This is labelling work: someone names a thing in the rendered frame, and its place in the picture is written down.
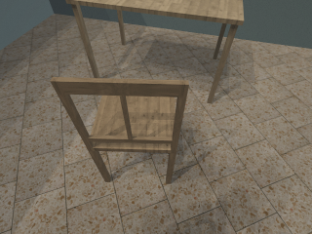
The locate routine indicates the chair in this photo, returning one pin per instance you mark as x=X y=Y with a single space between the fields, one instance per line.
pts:
x=134 y=115

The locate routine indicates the table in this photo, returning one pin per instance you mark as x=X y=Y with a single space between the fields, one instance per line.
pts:
x=221 y=11

